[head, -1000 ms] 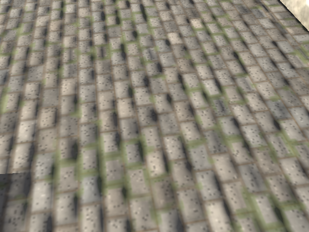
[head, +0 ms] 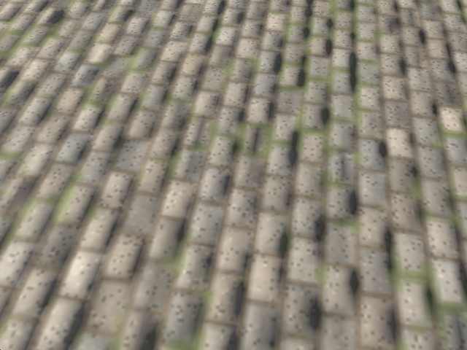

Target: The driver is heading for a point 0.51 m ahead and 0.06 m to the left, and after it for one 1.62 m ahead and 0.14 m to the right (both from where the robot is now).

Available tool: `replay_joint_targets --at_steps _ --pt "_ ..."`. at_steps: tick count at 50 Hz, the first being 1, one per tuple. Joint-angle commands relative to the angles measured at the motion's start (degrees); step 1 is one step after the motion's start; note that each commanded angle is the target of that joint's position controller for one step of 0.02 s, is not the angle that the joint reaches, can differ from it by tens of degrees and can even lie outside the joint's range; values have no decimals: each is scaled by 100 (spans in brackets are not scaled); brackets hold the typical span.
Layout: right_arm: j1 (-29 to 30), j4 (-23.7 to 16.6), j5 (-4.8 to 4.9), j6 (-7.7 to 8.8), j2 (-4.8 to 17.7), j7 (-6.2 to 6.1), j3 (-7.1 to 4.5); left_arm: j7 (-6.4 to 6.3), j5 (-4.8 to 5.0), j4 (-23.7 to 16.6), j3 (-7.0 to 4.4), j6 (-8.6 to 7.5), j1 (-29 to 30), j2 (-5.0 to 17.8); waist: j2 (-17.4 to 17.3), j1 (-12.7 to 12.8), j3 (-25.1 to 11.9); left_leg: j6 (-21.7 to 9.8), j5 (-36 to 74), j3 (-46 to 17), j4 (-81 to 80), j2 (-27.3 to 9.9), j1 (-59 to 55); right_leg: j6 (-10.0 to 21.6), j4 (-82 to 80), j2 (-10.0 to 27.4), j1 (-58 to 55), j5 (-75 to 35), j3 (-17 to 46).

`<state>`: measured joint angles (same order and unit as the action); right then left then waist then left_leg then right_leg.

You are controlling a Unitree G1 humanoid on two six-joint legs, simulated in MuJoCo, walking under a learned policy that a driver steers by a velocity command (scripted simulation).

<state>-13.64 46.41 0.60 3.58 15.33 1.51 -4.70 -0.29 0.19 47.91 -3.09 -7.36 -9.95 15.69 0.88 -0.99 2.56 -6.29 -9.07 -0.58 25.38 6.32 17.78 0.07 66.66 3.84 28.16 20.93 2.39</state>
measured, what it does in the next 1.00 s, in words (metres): walks ahead: right foot, then left foot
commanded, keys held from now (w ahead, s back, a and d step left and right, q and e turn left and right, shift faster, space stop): w+q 0.50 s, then w+e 0.14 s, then e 0.36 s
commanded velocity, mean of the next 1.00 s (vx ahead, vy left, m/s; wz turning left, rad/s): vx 0.41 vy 0.00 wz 0.24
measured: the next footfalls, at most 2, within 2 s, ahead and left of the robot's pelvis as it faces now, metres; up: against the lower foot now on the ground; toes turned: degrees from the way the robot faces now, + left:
right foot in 0.32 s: +0.37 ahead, -0.13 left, +0.00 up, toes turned +14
left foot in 0.78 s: +0.53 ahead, +0.20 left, +0.00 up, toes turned +17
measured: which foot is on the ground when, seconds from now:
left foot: down 0.00-0.32, up 0.34-0.76, down 0.78-1.00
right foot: up 0.00-0.30, down 0.32-0.80, up 0.82-1.00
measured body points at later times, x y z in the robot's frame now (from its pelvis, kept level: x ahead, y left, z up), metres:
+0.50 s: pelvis +0.28 -0.04 +0.00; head +0.31 -0.04 +0.45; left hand +0.32 +0.25 -0.10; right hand +0.47 -0.28 -0.11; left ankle +0.22 +0.08 -0.65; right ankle +0.33 -0.14 -0.74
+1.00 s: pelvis +0.46 +0.06 +0.00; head +0.49 +0.08 +0.45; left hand +0.49 +0.37 -0.12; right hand +0.67 -0.16 -0.09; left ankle +0.49 +0.19 -0.74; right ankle +0.49 -0.08 -0.66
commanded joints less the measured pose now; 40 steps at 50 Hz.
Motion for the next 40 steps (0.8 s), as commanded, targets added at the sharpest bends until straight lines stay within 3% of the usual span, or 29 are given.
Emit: replay_joint_targets --at_steps 1,3,6,9,12,14,15,16,17,18,19,20,21,22,24,27,29,33,36,38,39,40 --pt "102 -480 6 105 760 -96 -162 -38 -95 -414 -175 49 -126 557 -160 230 -484 -1209 1623 -1840 -1290 -1590 -668 -190 -709 281 679 -384 137" --pt "-70 -464 32 95 943 -178 -215 -58 -123 -594 -136 94 307 448 -224 121 -325 -1080 1648 -1534 -1348 -1387 -383 -338 -1561 163 685 -1093 22" --pt "-311 -436 71 28 957 -237 -227 -9 -90 -790 -67 70 936 291 -433 -149 -256 -740 1148 -1242 -1219 -1035 -146 -354 -2967 -153 242 -2352 -55" --pt "-613 -355 95 -18 935 -240 -221 51 9 -995 -77 33 1357 380 -575 -335 -247 -610 675 -1566 -1030 -1144 -337 -314 -3569 -340 1 -2689 9" --pt "-702 -353 97 -69 883 -274 -210 117 32 -1081 -152 -46 1366 620 -679 -258 -294 -525 490 -2124 -500 -1375 -957 -156 -3941 -371 -57 -2142 194" --pt "-570 -427 73 -101 860 -288 -206 124 33 -990 -221 -114 896 742 -843 39 -414 -403 774 -2320 -46 -1349 -1069 45 -4178 -401 -661 -1803 105" --pt "-493 -501 51 -93 694 -274 -145 94 -26 -868 -305 -144 320 906 -790 328 -788 -236 1055 -2158 599 -1071 -877 242 -4252 -249 -1605 -1842 152" --pt "-455 -638 -32 -67 389 -247 -24 47 -118 -794 -391 -151 -571 1224 -258 708 -1571 -17 409 -1686 2133 -714 -158 616 -4096 683 -3090 -1622 1004" --pt "-1323 -786 133 -9 52 -236 83 60 -164 -583 -502 -62 -1107 1641 1722 347 -2301 370 -2351 -954 3964 56 1906 1586 -4537 2000 -4983 -570 3633" --pt "-1322 -647 200 -6 666 -251 -3 87 -23 -659 -392 -23 -1026 1108 1327 448 -2004 438 -2449 -1071 4786 -439 2683 1538 -4817 2117 -4860 688 4235" --pt "-700 -710 164 -41 1012 -248 -97 63 -6 -750 -291 21 -773 733 707 616 -1238 478 -1897 -982 5003 -645 2887 1255 -4910 1842 -4162 670 3307" --pt "-370 -787 98 -73 972 -258 -106 56 -59 -783 -242 69 -477 653 298 524 -790 517 -1463 -783 4920 -845 2714 1088 -5008 1589 -3415 -13 2541" --pt "-170 -869 38 -76 891 -241 -119 56 -83 -743 -205 97 -294 548 268 417 -448 533 -1190 -758 4656 -997 2594 1044 -5148 1371 -2840 -612 2019" --pt "-198 -899 66 -101 777 -204 -126 48 -119 -718 -171 95 -213 480 409 277 -333 521 -1032 -732 4477 -1152 2337 972 -5299 1197 -2463 -959 1566" --pt "-243 -952 127 -169 526 -167 -86 61 -73 -640 -192 55 -207 489 546 197 -262 542 -922 -573 4202 -1261 2179 1019 -5571 1082 -2169 -1329 1009" --pt "29 -1108 42 -179 290 -169 2 93 -50 -438 -258 0 -455 693 296 207 -220 599 -549 -595 3427 -1273 2253 1243 -5797 1122 -2106 -1957 641" --pt "256 -1158 -4 -115 220 -125 64 116 7 -352 -264 37 -460 777 252 180 -202 594 -30 -409 2630 -1287 2139 1267 -5848 1000 -2141 -2248 370" --pt "1140 -1315 0 64 185 0 136 107 129 -213 -290 178 -763 983 263 466 14 658 741 30 1167 -1004 1524 1120 -5665 777 -2050 -2729 81" --pt "1257 -1398 -2 162 394 49 58 69 158 -55 -310 308 -1025 1099 495 389 -176 553 727 -18 511 -744 1051 877 -4997 878 -2487 -3576 272" --pt "515 -1146 -100 202 663 13 -77 26 191 -78 -276 344 -864 1031 515 -86 -650 324 1447 80 -109 -581 -300 548 -4148 614 -2330 -4032 200" --pt "-31 -1030 -198 206 1001 -53 -185 17 116 -152 -204 311 -870 824 341 -316 -1113 128 2827 -212 15 -1038 -1463 263 -3283 252 -1760 -3300 4" --pt "-598 -1051 -408 122 1457 -165 -265 30 -66 -338 -26 259 -1145 317 -868 -387 -2015 -560 5157 -1627 661 -2694 -3510 -165 -1304 -284 32 -402 -326"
